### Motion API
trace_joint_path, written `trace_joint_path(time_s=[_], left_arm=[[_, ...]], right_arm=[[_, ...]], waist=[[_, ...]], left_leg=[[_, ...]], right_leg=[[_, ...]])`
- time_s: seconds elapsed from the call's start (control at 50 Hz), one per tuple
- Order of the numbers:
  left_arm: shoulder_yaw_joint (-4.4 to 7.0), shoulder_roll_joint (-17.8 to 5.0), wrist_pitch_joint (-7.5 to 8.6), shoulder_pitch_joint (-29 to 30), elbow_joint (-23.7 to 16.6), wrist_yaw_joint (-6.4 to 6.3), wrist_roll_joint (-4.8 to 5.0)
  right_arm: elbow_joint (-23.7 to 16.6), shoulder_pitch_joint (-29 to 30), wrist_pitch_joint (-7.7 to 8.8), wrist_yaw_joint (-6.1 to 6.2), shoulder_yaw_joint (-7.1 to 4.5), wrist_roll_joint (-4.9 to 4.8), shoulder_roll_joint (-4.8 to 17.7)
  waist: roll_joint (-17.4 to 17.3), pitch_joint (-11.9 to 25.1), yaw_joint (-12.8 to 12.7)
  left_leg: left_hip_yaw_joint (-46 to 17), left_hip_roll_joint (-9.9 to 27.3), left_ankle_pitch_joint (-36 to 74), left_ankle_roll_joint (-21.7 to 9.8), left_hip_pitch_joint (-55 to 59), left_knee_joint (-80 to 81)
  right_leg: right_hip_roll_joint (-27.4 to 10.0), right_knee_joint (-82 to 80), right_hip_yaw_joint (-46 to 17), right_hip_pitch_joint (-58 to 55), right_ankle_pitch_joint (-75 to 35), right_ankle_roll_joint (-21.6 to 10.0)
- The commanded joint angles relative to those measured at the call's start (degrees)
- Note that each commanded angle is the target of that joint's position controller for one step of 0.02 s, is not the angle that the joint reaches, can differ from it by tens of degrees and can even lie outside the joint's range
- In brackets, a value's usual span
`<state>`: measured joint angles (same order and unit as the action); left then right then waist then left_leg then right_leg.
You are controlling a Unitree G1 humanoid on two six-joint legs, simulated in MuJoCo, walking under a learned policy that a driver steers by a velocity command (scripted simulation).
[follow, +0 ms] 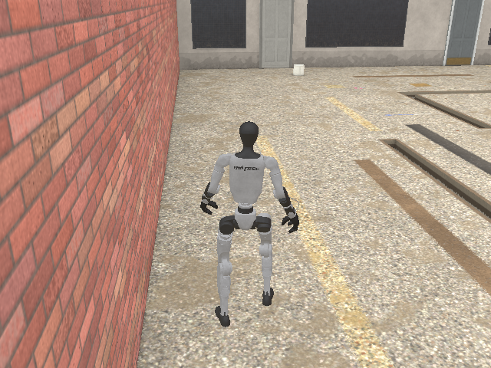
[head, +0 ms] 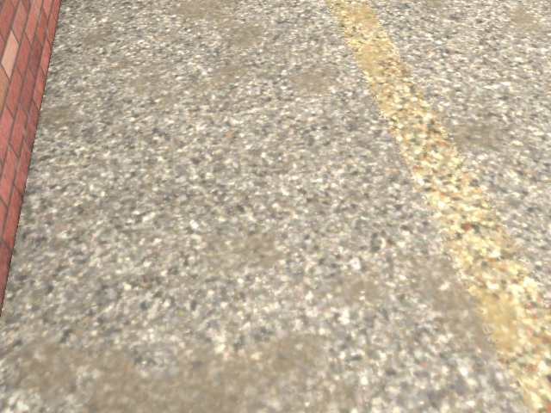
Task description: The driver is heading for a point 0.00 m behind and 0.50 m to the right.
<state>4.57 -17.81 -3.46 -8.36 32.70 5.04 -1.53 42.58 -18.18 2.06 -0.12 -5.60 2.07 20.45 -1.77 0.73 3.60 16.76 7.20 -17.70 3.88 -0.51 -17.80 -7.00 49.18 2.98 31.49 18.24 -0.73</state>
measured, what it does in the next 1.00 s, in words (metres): walks ahead, turning right: right foot, then left foot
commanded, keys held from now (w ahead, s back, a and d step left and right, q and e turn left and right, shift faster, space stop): w+e+shift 0.38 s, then e+shift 0.60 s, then w+e+shift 0.02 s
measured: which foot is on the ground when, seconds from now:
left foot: down 0.00-0.10, up 0.12-0.52, down 0.54-0.96, up 0.98-1.00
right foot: up 0.00-0.06, down 0.08-0.52, up 0.54-0.94, down 0.96-1.00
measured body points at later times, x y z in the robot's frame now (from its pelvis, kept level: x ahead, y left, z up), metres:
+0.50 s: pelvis +0.33 -0.15 -0.02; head +0.38 -0.18 +0.42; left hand +0.39 +0.15 -0.13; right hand +0.48 -0.46 -0.09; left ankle +0.58 -0.12 -0.72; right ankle +0.08 -0.13 -0.74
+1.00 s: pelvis +0.53 -0.27 -0.02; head +0.53 -0.34 +0.42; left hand +0.89 -0.28 -0.06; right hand +0.37 -0.57 -0.14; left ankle +0.59 -0.13 -0.71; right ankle +0.51 -0.39 -0.74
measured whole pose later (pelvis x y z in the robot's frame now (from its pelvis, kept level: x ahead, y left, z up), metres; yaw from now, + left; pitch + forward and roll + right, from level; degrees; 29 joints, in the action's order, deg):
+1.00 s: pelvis +0.53 -0.27 -0.02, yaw -57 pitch -1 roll +3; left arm 5.7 -21.3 -3.2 -6.2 30.3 1.2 1.4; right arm 42.0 -4.2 0.4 -0.7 -5.2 -1.1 19.9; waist -1.4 -8.0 1.6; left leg 12.5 5.6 -29.0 2.3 -12.7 -48.4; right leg -0.9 38.3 2.2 26.1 11.3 -4.7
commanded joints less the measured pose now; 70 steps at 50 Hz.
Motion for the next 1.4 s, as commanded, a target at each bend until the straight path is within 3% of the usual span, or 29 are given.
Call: trace_joint_path(time_s=[0.02,0.08,0.1,0.12,0.14,0.2,0.28,0.42,0.48,0.5,0.52,0.54,0.56,0.58,0.62,0.72,0.78,0.94,0.96,0.98,1.0,1.04,1.18,1.2,1.28,1.34,1.36,1.38,1.4], left_arm=[[0.34,-4.12,0.84,9.13,-6.39,1.84,-0.61],[2.16,-7.19,1.83,-13.0,2.21,-1.04,-0.71],[3.44,-12.18,2.4,-24.42,5.82,-2.54,0.0],[3.82,-18.64,2.69,-20.1,2.28,-3.39,1.36],[3.38,-16.57,2.96,-17.91,1.46,-3.68,1.2],[1.56,-11.65,4.13,-11.93,2.36,-4.61,0.35],[0.43,-8.95,6.73,-12.21,4.03,-4.17,0.94],[1.27,-10.18,7.8,-19.54,9.6,-4.94,1.68],[1.86,-12.23,7.21,-16.96,10.66,-5.55,2.02],[1.39,-8.37,6.46,-18.11,10.6,-7.05,5.26],[1.44,-10.43,6.17,-12.88,9.2,-6.95,3.76],[-0.51,-2.97,5.81,-13.16,7.48,-6.6,1.26],[-1.86,1.32,5.37,-22.49,6.0,-6.92,1.45],[-0.28,-7.13,4.87,-26.14,6.6,-6.74,3.27],[0.95,-10.54,3.06,-14.27,4.46,-7.26,4.63],[0.4,-3.16,0.03,-8.43,-0.43,-7.08,4.07],[0.32,-3.55,-0.06,-5.83,-2.03,-5.38,3.2],[4.04,-10.53,-0.62,-4.32,-3.14,-2.91,3.23],[5.72,-13.59,-0.14,-11.27,-1.46,-4.02,3.01],[7.04,-21.09,0.33,-10.29,-2.98,-5.33,3.45],[6.08,-20.07,2.23,-9.51,-5.4,-4.62,1.48],[4.48,-14.63,4.7,-9.76,-4.17,-3.89,4.07],[2.92,-12.17,4.99,-5.78,-4.47,-6.58,2.98],[3.26,-14.73,3.67,-7.31,-1.36,-4.63,-1.01],[2.7,-12.13,2.99,-5.56,-2.33,-1.64,-0.24],[2.23,-10.58,3.57,1.73,-3.9,-2.17,0.08],[1.09,-6.79,4.33,4.44,-4.88,-2.7,-0.08],[-0.93,0.44,5.49,5.09,-5.86,-3.61,-0.48],[-1.49,-0.03,5.63,0.4,-7.58,-3.59,1.36]], right_arm=[[-3.07,2.21,-0.05,-0.43,-1.87,0.46,8.79],[-2.79,3.19,-0.97,-0.81,-1.44,-0.54,8.69],[-5.08,6.35,-0.9,-1.28,0.44,0.63,3.17],[-12.71,13.04,0.0,-1.82,1.6,1.07,-0.57],[-14.29,18.55,0.66,-1.89,1.02,2.09,3.74],[-8.77,7.75,1.35,-2.05,1.5,2.16,4.84],[-8.33,10.74,-1.37,-2.17,2.06,1.71,4.1],[-12.99,26.08,-0.09,-2.57,4.05,-0.08,0.25],[-11.21,17.8,0.56,-0.76,3.31,-0.3,2.39],[-12.64,14.69,3.52,0.01,0.71,-4.25,6.48],[-9.94,3.59,4.04,1.12,0.1,-4.76,8.43],[-7.56,-4.76,3.84,1.75,0.44,-3.25,9.17],[-7.78,-6.54,3.51,1.25,0.52,-0.03,10.28],[-9.63,-3.8,2.85,0.76,0.39,0.31,8.48],[-11.23,7.63,1.65,1.39,1.65,-0.7,1.3],[-7.23,15.8,2.86,1.0,1.32,-1.59,1.13],[-5.82,17.08,2.33,0.92,-0.31,-2.18,5.55],[-4.61,18.14,-0.73,-0.25,-1.78,-5.04,7.77],[-4.11,15.52,-1.08,-0.6,-1.41,-4.6,6.14],[-6.15,12.67,-1.17,-0.89,-0.09,-1.73,1.74],[-7.75,11.85,-0.46,-1.01,0.09,-1.85,3.52],[-8.79,18.74,1.41,-1.56,-0.63,-4.12,6.36],[-6.56,20.43,3.37,-1.79,-0.04,-2.35,2.41],[-4.33,15.11,-0.67,-2.19,1.58,2.3,0.35],[-7.58,18.62,-2.34,-1.59,1.69,-0.96,1.95],[-4.35,5.95,-0.71,-0.32,0.79,-1.77,3.85],[-2.15,-3.26,0.0,0.53,-0.21,-1.1,7.19],[-1.18,-10.0,0.8,1.17,-0.55,1.19,11.07],[-4.08,-1.69,0.99,1.01,-1.46,1.86,15.56]], waist=[[-7.92,-5.45,-0.12],[1.62,3.52,-12.31],[15.48,4.93,-16.99],[26.74,4.6,-14.31],[13.95,1.61,-15.29],[5.76,-2.47,-5.52],[4.45,-6.09,-3.89],[4.95,-7.24,-8.34],[5.64,-1.29,-4.4],[2.58,3.34,0.29],[4.39,10.26,6.47],[-1.53,18.65,5.57],[-20.65,26.99,0.58],[-20.12,29.79,-0.51],[-5.56,12.88,-1.55],[-3.57,-2.39,-5.88],[-2.19,1.37,-5.49],[0.64,2.81,-7.82],[5.79,4.35,-10.66],[23.5,3.59,-5.66],[20.16,16.5,-5.74],[7.48,7.79,-7.27],[5.38,2.02,-4.78],[11.03,2.5,-4.63],[11.09,-1.02,-5.72],[6.09,-0.03,2.06],[-0.84,1.29,6.67],[-13.32,3.02,7.82],[-14.91,1.27,0.91]], left_leg=[[-5.89,13.34,-13.57,-7.77,-4.43,9.26],[3.09,9.22,21.44,-6.83,-13.37,-23.93],[2.12,4.1,0.96,-4.87,-30.7,-47.8],[-9.55,-5.75,-17.85,-1.77,-54.07,-60.99],[-17.83,-3.31,-12.03,-2.02,-59.6,-63.77],[-18.16,1.74,-0.38,-1.83,-47.3,-53.21],[-16.5,0.53,5.95,0.53,-43.45,-44.95],[-14.92,-6.32,19.07,-1.11,-38.17,-20.01],[-15.03,-11.34,18.44,-4.22,-17.72,-13.28],[-20.69,-10.06,20.88,-4.44,-7.53,-10.5],[-19.78,-7.44,25.85,-4.77,4.9,-9.88],[-30.23,4.51,31.84,-7.44,21.83,-16.94],[-49.42,18.62,53.06,-13.82,33.37,-15.36],[-56.87,21.51,51.44,-18.77,30.55,-12.08],[-39.81,14.47,36.5,-16.59,11.5,-5.79],[-18.87,10.27,36.04,-16.25,-12.99,4.14],[-13.86,11.84,38.28,-17.24,-9.29,4.28],[-1.98,8.48,34.87,-9.08,-6.37,-14.64],[-1.39,4.98,27.65,-6.01,-13.18,-27.6],[-0.91,-3.99,-17.26,-1.24,-31.28,-46.38],[-18.09,-8.88,-22.36,-1.07,-39.75,-57.83],[-23.06,-5.57,-11.67,-4.6,-45.47,-52.04],[-21.44,-8.6,1.99,-1.82,-28.99,-26.7],[-17.35,-7.08,1.76,-0.1,-27.02,-28.19],[-17.49,-8.31,0.87,1.82,-20.38,-21.02],[-19.07,-7.51,4.2,-0.91,-0.31,-12.34],[-22.31,-2.28,-2.55,-1.79,9.57,-7.7],[-37.16,11.95,-18.8,-1.78,11.53,-2.2],[-63.69,19.82,-38.07,-5.15,6.49,11.7]], right_leg=[[2.56,-5.73,5.34,-1.37,2.67,-3.66],[11.65,-11.83,7.8,-30.41,5.15,-7.51],[3.89,-20.09,-7.91,-41.71,16.96,-9.41],[-6.21,-35.36,-42.66,-44.75,33.87,-15.27],[-9.2,-39.08,-45.22,-43.49,26.94,-15.8],[-2.89,-36.68,-29.68,-29.38,13.08,-13.8],[2.12,-41.6,-25.22,-21.5,3.74,-15.55],[2.84,-37.55,-24.67,-27.86,-35.6,-13.62],[5.0,-26.83,-23.42,-27.31,-57.99,-7.42],[3.78,-18.45,-27.78,-26.06,-54.55,-4.38],[5.73,-8.88,-26.44,-24.1,-54.48,-2.75],[11.13,8.35,-23.83,-15.37,-12.65,-0.1],[18.59,28.83,-18.94,-1.97,25.95,1.81],[14.72,39.73,-17.6,0.72,21.47,4.35],[7.45,36.41,-11.21,3.83,10.34,5.53],[0.01,18.5,-7.51,-1.0,7.1,4.88],[-1.45,7.08,-5.84,-3.88,-3.89,3.64],[5.84,-14.97,3.84,-18.6,-10.01,-3.7],[7.03,-19.9,-0.6,-28.83,-19.41,-7.19],[-4.71,-21.2,-22.96,-37.74,-48.55,-15.12],[-12.2,-28.41,-45.94,-42.64,-15.57,-25.24],[-9.95,-36.69,-43.99,-37.05,23.2,-19.39],[0.62,-35.96,-31.06,-19.26,13.25,-14.16],[4.28,-35.17,-27.03,-17.11,13.06,-12.93],[5.54,-34.0,-31.14,-7.68,15.28,-12.32],[6.8,-24.9,-32.14,4.36,18.35,-9.14],[11.62,-13.7,-26.26,12.31,20.74,-6.64],[17.4,9.43,-16.96,15.14,19.49,-5.27],[16.2,16.76,-14.57,25.04,10.53,-4.48]])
